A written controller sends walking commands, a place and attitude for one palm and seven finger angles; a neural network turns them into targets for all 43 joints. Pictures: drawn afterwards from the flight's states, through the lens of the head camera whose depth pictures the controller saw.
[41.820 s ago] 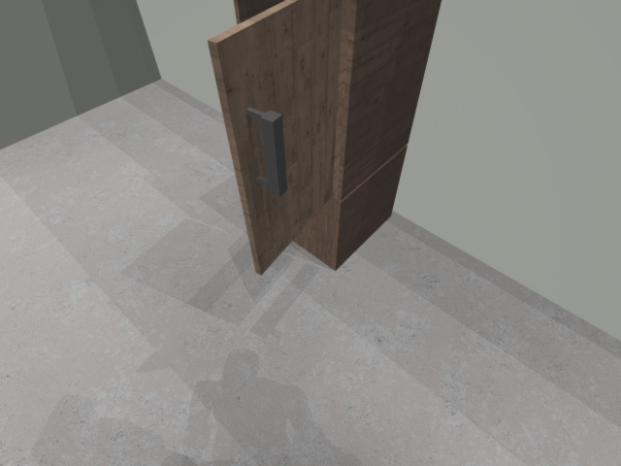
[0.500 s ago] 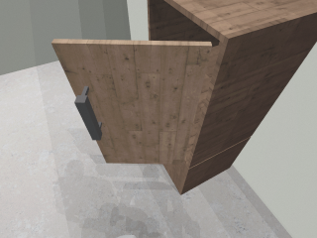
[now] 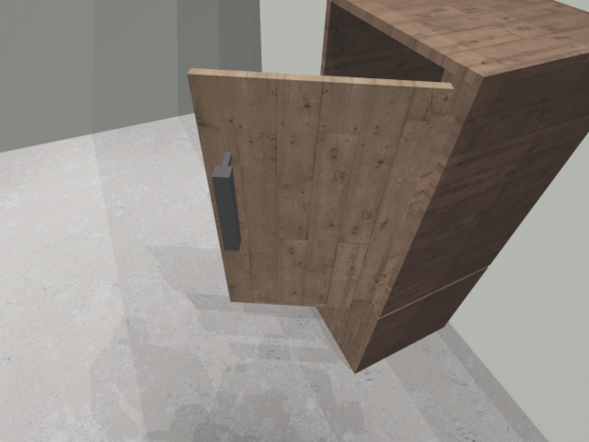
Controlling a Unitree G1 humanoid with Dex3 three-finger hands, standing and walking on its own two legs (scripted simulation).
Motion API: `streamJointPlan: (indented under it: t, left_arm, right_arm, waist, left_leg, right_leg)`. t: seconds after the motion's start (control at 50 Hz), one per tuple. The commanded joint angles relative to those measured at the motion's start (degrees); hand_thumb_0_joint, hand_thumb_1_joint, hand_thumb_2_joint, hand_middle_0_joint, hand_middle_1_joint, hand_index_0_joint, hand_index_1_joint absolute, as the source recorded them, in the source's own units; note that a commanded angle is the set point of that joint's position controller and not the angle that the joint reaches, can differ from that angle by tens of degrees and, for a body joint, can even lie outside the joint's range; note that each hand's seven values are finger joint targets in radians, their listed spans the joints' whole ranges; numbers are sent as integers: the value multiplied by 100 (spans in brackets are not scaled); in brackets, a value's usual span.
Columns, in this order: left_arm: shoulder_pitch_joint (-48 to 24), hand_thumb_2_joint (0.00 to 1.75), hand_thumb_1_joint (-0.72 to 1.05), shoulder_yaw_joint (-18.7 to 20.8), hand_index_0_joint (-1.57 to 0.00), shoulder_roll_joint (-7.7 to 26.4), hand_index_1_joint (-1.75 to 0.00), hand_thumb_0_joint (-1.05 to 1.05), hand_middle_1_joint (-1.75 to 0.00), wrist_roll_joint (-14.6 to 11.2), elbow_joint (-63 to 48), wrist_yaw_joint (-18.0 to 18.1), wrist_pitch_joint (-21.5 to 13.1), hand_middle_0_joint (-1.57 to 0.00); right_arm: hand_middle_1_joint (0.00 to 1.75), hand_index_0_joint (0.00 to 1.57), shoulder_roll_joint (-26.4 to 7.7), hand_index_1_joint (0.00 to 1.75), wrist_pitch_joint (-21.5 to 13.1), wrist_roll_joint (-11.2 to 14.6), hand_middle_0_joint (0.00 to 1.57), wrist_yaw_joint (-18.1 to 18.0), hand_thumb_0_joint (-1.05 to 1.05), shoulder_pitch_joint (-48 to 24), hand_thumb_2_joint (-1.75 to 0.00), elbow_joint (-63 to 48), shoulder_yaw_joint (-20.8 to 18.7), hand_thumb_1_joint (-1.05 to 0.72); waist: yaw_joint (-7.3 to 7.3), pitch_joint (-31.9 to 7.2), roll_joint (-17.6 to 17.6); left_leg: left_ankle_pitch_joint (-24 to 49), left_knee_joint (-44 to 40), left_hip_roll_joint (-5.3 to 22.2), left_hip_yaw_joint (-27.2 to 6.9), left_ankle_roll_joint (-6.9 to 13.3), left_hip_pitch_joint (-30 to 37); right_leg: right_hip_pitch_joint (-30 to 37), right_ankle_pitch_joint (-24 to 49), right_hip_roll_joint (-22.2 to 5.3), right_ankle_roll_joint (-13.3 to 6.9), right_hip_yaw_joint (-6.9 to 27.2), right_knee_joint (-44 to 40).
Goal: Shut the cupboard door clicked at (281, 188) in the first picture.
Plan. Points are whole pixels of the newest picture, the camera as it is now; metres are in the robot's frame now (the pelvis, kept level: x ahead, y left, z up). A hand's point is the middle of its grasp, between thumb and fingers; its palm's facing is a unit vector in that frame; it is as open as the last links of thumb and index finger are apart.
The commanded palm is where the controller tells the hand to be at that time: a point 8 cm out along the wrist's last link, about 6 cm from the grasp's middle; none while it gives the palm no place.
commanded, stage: come to a stop and stand still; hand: left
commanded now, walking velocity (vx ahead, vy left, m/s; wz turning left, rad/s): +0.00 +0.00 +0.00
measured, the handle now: (230, 203) +0.47 +0.15 +0.05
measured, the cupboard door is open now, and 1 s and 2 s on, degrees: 61 61 61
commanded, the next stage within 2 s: look again from close up in 1.24 s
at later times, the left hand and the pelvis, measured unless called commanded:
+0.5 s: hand out of the picture -0.04 +0.22 -0.17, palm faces +0.01 -0.98 -0.18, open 7.3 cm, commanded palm none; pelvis -0.03 +0.05 +0.01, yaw -1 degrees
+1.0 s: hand out of the picture -0.11 +0.37 -0.23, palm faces +0.01 -0.98 -0.20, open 7.4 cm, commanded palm none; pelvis -0.09 +0.17 -0.03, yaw -2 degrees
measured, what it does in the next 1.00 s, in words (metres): steps to the left: right foot, then left foot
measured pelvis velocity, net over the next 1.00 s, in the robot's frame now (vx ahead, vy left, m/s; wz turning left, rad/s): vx -0.09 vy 0.17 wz -0.04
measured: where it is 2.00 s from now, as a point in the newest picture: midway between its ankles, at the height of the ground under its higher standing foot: outside the picture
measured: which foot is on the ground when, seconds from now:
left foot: down 0.00-0.78, up 0.80-0.90, down 0.92-1.00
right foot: up 0.00-0.12, down 0.14-0.90, up 0.92-1.00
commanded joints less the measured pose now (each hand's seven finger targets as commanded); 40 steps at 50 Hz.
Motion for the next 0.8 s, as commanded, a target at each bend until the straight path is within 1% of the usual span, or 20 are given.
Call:
streamJointPlan:
  t: [0.0,0.06,0.16,0.22,0.28,0.32,0.36,0.46,0.5,0.52,0.54,0.56,0.6,0.64,0.68,0.7,0.72,0.74,0.76,0.78]
  left_arm:
    - [490,90,90,111,-20,447,-30,0,-30,-6,-259,-3,-16,-20]
    - [518,90,90,122,-20,457,-30,0,-30,-14,-283,-1,-48,-20]
    - [1036,90,90,126,-20,574,-30,0,-30,-48,-60,43,-164,-20]
    - [331,90,90,50,-20,536,-30,0,-30,-101,-153,33,-316,-20]
    - [58,90,90,36,-20,530,-30,0,-30,-118,-240,29,-303,-20]
    - [421,90,90,35,-20,467,-30,0,-30,-115,-93,35,-204,-20]
    - [824,90,90,46,-20,461,-30,0,-30,-63,99,46,-113,-20]
    - [1758,90,90,143,-20,433,-30,0,-30,-43,517,65,-78,-20]
    - [1673,90,90,164,-20,398,-30,0,-30,-75,562,66,-162,-20]
    - [1269,90,90,162,-20,399,-30,0,-30,-95,495,77,-202,-20]
    - [554,90,90,163,-20,412,-30,0,-30,-122,310,92,-217,-20]
    - [-1,90,90,177,-20,447,-30,0,-30,-110,115,122,-231,-20]
    - [-265,90,90,145,-20,373,-30,0,-30,-106,-5,103,-241,-20]
    - [540,90,90,111,-20,193,-30,0,-30,-140,135,68,-147,-20]
    - [1644,90,90,263,-20,458,-30,0,-30,-58,503,74,11,-20]
    - [2505,90,90,399,-20,603,-30,0,-30,-48,767,89,75,-20]
    - [3756,90,90,619,-20,769,-30,0,-30,-60,1110,113,106,-20]
    - [4558,90,90,799,-20,934,-30,0,-30,-59,1340,167,86,-20]
    - [2770,90,90,651,-20,1121,-30,0,-30,-72,783,292,27,-20]
    - [-420,90,90,449,-20,611,-30,0,-30,31,-210,354,-167,-20]
  right_arm:
    - [30,20,-892,30,-97,5,20,-73,0,50,-90,-328,-209,-90]
    - [30,20,-820,30,-106,-3,20,-72,0,171,-90,-235,-219,-90]
    - [30,20,-809,30,-88,49,20,-74,0,111,-90,-15,-196,-90]
    - [30,20,-682,30,-135,49,20,-58,0,488,-90,218,-120,-90]
    - [30,20,-680,30,-175,48,20,-49,0,738,-90,454,-73,-90]
    - [30,20,-778,30,-188,38,20,-70,0,676,-90,536,-94,-90]
    - [30,20,-855,30,-163,66,20,-105,0,505,-90,543,-127,-90]
    - [30,20,-861,30,-54,75,20,-130,0,102,-90,548,-186,-90]
    - [30,20,-746,30,-15,121,20,-127,0,115,-90,614,-179,-90]
    - [30,20,-620,30,0,143,20,-126,0,260,-90,679,-160,-90]
    - [30,20,-494,30,17,129,20,-116,0,593,-90,802,-155,-90]
    - [30,20,-453,30,49,95,20,-103,0,973,-90,870,-190,-90]
    - [30,20,-464,30,-26,73,20,-86,0,1235,-90,979,-157,-90]
    - [30,20,-759,30,-143,26,20,-131,0,1035,-90,857,-197,-90]
    - [30,20,-926,30,-46,43,20,-175,0,169,-90,560,-269,-90]
    - [30,20,-1059,30,30,49,20,-176,0,-395,-90,362,-309,-90]
    - [30,20,-1267,30,126,63,20,-172,0,-1141,-90,116,-404,-90]
    - [30,20,-1331,30,269,198,20,-184,0,-1768,-90,64,-507,-90]
    - [30,20,-847,30,344,424,20,-230,0,-1168,-90,122,-560,-90]
    - [30,20,-1133,30,301,194,20,-74,0,404,-90,123,-669,-90]
  waist:
    - [8,224,408]
    - [3,38,121]
    - [128,143,-143]
    - [-288,84,-1139]
    - [-408,136,-220]
    - [-210,121,451]
    - [-15,219,633]
    - [350,324,259]
    - [240,398,-334]
    - [15,483,-829]
    - [-349,391,-1351]
    - [-596,348,-1459]
    - [-717,243,-707]
    - [-299,186,705]
    - [312,526,1342]
    - [757,709,1487]
    - [1423,845,1441]
    - [2052,1025,-198]
    - [1179,642,-3959]
    - [-741,577,-2135]
  left_leg:
    - [-1572,-2217,1533,-2129,-251,-504]
    - [-1336,-2212,1549,-2186,-311,-200]
    - [-707,-2161,1022,-1626,-1168,-242]
    - [73,-1071,723,-995,-668,747]
    - [-5,-1395,932,-1197,-609,996]
    - [-1135,-2242,1260,-1823,-698,448]
    - [-1599,-2673,1376,-2103,-839,163]
    - [-718,-2929,984,-1339,-1594,-146]
    - [-295,-2175,587,-905,-1829,145]
    - [-142,-1298,458,-767,-1585,653]
    - [-245,-323,606,-974,-1059,1355]
    - [-201,8,687,-1128,-844,1643]
    - [-142,-508,899,-1308,-782,1812]
    - [-1576,-2491,1653,-2471,-1028,753]
    - [-1739,-3561,1411,-2047,-1911,-732]
    - [-1005,-3943,1065,-1486,-2759,-1417]
    - [151,-3416,413,-762,-3745,-2231]
    - [-231,-661,-638,226,-4355,-2974]
    - [-2473,5341,-203,-1253,-2494,-1364]
    - [-1867,6462,629,-2925,-1232,-687]
  right_leg:
    - [-219,-106,42,-62,116,531]
    - [-199,-217,34,-113,151,258]
    - [584,297,-62,-392,387,-1508]
    - [-480,-222,-651,-586,1249,-2042]
    - [-785,-209,-359,-385,897,-1714]
    - [-228,45,6,-226,444,-1044]
    - [-72,-36,130,-190,183,-607]
    - [820,128,208,-177,-205,-1382]
    - [573,-69,-173,-383,270,-1948]
    - [-264,-628,-604,-561,800,-2208]
    - [-1367,-1236,-999,-721,1293,-2390]
    - [-1891,-1304,-1059,-729,1272,-2411]
    - [-1995,-776,-663,-423,833,-1537]
    - [-897,-273,175,-45,127,-104]
    - [442,-545,346,-86,-200,387]
    - [1326,-713,506,-93,-648,184]
    - [2563,-882,635,-168,-1106,-487]
    - [3261,-614,-232,-701,-715,-1985]
    - [-246,-1300,-2836,-1528,2715,-3183]
    - [-2146,260,-2524,-1350,2155,-2255]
